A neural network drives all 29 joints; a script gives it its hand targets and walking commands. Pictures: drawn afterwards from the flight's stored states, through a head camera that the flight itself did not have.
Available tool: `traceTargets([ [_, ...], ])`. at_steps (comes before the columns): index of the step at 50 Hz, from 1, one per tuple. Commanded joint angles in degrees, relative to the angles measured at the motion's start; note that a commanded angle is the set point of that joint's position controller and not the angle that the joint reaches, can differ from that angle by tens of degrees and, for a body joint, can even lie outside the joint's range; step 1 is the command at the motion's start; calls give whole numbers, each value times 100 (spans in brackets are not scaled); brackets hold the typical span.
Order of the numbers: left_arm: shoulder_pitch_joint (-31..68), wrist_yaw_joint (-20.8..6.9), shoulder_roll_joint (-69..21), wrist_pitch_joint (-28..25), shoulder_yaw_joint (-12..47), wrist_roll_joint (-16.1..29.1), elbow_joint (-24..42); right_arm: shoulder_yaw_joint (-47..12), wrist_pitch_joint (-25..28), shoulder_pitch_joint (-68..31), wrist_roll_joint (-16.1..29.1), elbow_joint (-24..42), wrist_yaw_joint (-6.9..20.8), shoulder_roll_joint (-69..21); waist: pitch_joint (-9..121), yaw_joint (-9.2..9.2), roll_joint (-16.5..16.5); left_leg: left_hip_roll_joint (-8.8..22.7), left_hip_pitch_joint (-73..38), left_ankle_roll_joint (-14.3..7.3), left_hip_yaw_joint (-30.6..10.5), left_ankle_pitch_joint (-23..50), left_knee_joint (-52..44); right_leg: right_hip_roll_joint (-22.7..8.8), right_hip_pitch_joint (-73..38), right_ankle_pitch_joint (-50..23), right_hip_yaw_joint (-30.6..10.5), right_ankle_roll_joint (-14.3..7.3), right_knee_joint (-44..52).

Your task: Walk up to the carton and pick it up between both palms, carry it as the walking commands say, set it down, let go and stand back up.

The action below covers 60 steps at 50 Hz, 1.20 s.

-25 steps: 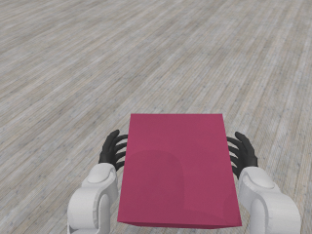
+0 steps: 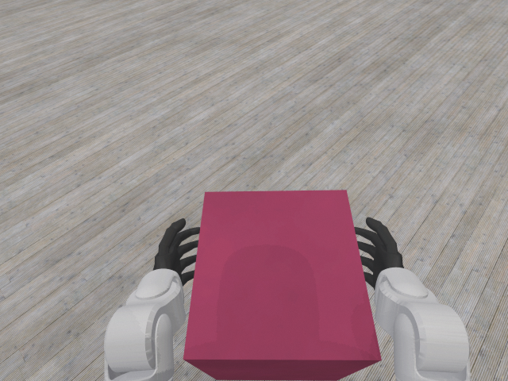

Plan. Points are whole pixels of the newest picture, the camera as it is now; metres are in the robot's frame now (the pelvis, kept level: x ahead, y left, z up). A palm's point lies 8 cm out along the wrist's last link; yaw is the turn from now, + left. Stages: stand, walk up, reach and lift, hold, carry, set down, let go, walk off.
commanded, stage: carry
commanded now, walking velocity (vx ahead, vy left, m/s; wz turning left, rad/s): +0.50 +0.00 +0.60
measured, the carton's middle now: (275, 293) +0.25 -0.01 +0.01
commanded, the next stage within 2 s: none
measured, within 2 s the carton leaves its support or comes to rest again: neither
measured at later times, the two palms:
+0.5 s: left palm (131, 151) +0.48 +0.24 +0.11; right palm (273, 106) +0.60 -0.03 +0.11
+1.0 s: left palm (82, 106) +0.68 +0.41 +0.08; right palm (196, 69) +0.82 +0.16 +0.08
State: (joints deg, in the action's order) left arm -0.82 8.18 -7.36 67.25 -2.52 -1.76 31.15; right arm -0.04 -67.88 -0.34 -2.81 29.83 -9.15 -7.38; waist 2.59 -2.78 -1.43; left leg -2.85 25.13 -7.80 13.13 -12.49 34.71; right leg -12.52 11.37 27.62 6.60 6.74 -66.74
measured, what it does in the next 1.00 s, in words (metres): walks ahead, turning left: right foot, then left foot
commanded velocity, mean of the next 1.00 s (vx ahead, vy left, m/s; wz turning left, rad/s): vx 0.23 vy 0.04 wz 0.34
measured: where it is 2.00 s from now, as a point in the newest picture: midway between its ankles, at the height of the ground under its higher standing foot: (229, 283)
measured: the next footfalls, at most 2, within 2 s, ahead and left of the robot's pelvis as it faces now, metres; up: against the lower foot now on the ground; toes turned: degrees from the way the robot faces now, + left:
right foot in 0.36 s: +0.40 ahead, -0.08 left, +0.00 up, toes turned +6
left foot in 0.78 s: +0.58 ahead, +0.26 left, +0.00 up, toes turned +23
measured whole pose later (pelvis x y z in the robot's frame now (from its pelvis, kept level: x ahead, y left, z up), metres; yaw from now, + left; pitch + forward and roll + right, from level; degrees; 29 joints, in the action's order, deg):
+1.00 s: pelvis +0.53 +0.16 +0.02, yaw +30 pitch +5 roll +0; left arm 0.8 8.7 -7.4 64.4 -2.4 -1.4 32.2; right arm 0.9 -65.0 -1.7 -1.7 31.1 -8.8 -7.3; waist -4.1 -1.1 -1.0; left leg -0.8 23.6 -6.2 10.6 -8.8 27.2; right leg -6.0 29.7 26.7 4.1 3.2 -58.6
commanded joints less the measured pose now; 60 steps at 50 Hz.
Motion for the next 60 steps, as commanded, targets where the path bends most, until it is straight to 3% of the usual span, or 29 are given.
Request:
traceTargets([
  [1,1781,-691,-4716,-127,3429,1362,391,-3696,142,-2300,1742,669,746,-5074,1661,136,225,2161,-3444,-1052,-3701,3010,-1554,432,3037,-72,-865,-185,-1496],
  [3,1986,-718,-5281,-345,3519,1388,504,-3853,315,-2492,1929,806,927,-5529,1449,228,205,1739,-2744,-477,-2787,2465,-1851,280,2548,-494,-677,-213,211],
  [10,1737,-571,-5150,-586,3957,1566,938,-3510,553,-1656,1755,1053,921,-4757,1456,188,1010,1236,-2888,-208,-1957,3622,-1732,820,2013,-1685,120,-202,2753],
  [14,1753,-560,-4784,-405,4027,1606,1039,-3449,430,-1488,1590,1158,818,-4313,1217,170,924,1152,-2693,-85,-1852,3736,-1526,969,1536,-1947,337,-254,3496],
  [17,1686,-551,-4562,-254,3891,1552,870,-3385,295,-1557,1510,1086,752,-4092,1714,382,540,751,-1569,264,-1254,3881,43,1141,-802,-2208,687,-428,4519],
  [18,1508,-539,-4494,-211,3810,1493,800,-3360,242,-1672,1537,1102,756,-4030,2136,567,-115,481,-597,413,-977,2951,1462,324,-2055,-1654,-217,-620,4773],
  [19,1434,-523,-4409,-179,3715,1400,684,-3458,165,-1664,1596,1099,787,-4003,2242,456,-1464,92,500,546,-746,-203,2688,-1347,-2450,-1605,-2545,-1182,5368],
  [20,1488,-533,-4475,-156,3651,1408,479,-3479,97,-1618,1575,908,801,-3995,2362,371,-1648,215,1181,510,-1199,-1453,3475,-1940,-2601,-1779,-3304,-1675,5326],
  [22,1894,-602,-4780,-193,3702,1493,632,-3477,126,-1948,1623,786,848,-4424,1657,409,-282,792,1283,541,-1496,-1061,3546,-1675,-1832,-2012,-2263,-1578,5367],
  [23,2128,-631,-4863,-213,3747,1549,718,-3487,167,-2098,1610,773,862,-4577,1318,415,-22,960,1272,625,-1454,-921,2960,-1445,-1547,-1601,-1679,-1370,5511],
  [25,2247,-676,-4929,-218,3683,1601,701,-3439,223,-2084,1518,650,843,-4750,1001,395,-350,969,1210,712,-1142,-910,2150,-1237,-1377,-1743,-866,-1116,5755],
  [29,2104,-690,-4617,-190,3609,1665,737,-3408,249,-1882,1328,639,655,-4676,834,370,-712,803,1149,727,-501,-319,1203,-1055,-1588,-3103,214,-922,5755],
  [32,1991,-711,-4418,-136,3494,1636,791,-3419,209,-1764,1278,698,537,-4611,628,328,-902,554,813,696,-115,453,562,-755,-1625,-5311,982,-700,5257],
  [35,1944,-718,-4348,-83,3455,1646,843,-3474,168,-1852,1312,894,475,-4553,615,364,-1243,180,500,707,272,973,-19,-511,-1758,-6668,1344,-568,4534],
  [37,1856,-706,-4345,-51,3460,1656,868,-3508,132,-1832,1397,991,471,-4514,1047,314,-1375,-127,-192,694,474,1301,-510,-469,-1798,-7122,1386,-471,3286],
  [38,1877,-692,-4361,-41,3475,1661,896,-3533,114,-1809,1474,1002,486,-4535,1433,183,-1291,-206,-1081,622,548,1870,-1022,-426,-1507,-6888,1417,-347,2323],
  [39,1963,-673,-4334,-32,3464,1631,910,-3553,93,-1934,1549,1045,504,-4541,1709,21,-959,0,-2049,442,183,2455,-1466,-274,-774,-5718,1207,-175,1371],
  [40,1962,-651,-4302,-5,3452,1589,890,-3528,64,-2096,1609,1048,518,-4462,1691,-4,61,916,-3160,89,-952,5175,-1219,272,718,-1406,874,-85,32],
  [41,1772,-606,-4328,44,3487,1618,766,-3261,25,-1929,1606,704,526,-4466,2010,101,1276,2295,-3990,-772,-2558,8420,-514,906,2108,856,260,65,-1543],
  [42,1396,-610,-4524,18,3403,1568,443,-3239,46,-1873,1671,764,572,-4553,2404,178,1175,2628,-3891,-947,-2610,7907,-648,705,2203,825,-408,-62,-1904],
  [43,1513,-648,-4795,-48,3504,1620,508,-3325,113,-1874,1702,790,635,-4789,2485,160,966,2523,-3615,-828,-2424,6994,-744,529,2248,726,-649,-154,-1737],
  [44,1866,-674,-5046,-145,3616,1691,715,-3447,202,-2047,1782,849,729,-5095,2453,180,674,2348,-3272,-643,-2188,6026,-829,407,2203,561,-720,-214,-1275],
  [46,2002,-694,-5373,-290,3661,1619,809,-3568,318,-2100,1838,792,875,-5455,2193,239,695,1974,-2634,-371,-1598,4969,-986,421,1853,134,-548,-319,47],
  [54,1856,-758,-5180,-368,3919,1742,983,-3443,511,-1677,1532,971,855,-4892,2294,265,910,1743,-2301,-269,-1216,4600,-701,799,817,-893,-122,-532,2911],
  [56,1780,-789,-5075,-278,3908,1716,913,-3410,430,-1650,1461,918,817,-4726,2238,376,673,1529,-1939,26,-1058,3709,-464,661,58,-2112,36,-520,4219],
  [57,1823,-804,-5001,-228,3899,1694,875,-3393,380,-1657,1421,874,795,-4667,2198,354,387,1351,-1740,226,-1083,2876,-391,415,-231,-2719,-225,-523,4386],
  [58,1941,-821,-4859,-205,3873,1671,765,-3367,313,-1631,1357,780,773,-4566,2111,266,-156,1085,-1487,468,-1024,1548,-410,-151,-324,-4066,-800,-674,4211],
  [59,2050,-837,-4786,-187,3827,1651,694,-3426,262,-1758,1358,764,767,-4568,1941,219,-541,1000,-1487,601,-1060,537,-593,-328,-177,-4369,-959,-804,4157],
  [60,2115,-849,-4730,-151,3779,1631,637,-3445,221,-1855,1359,716,752,-4593,1735,206,-560,1050,-1491,631,-1105,420,-775,-291,-72,-4016,-894,-762,4210],
])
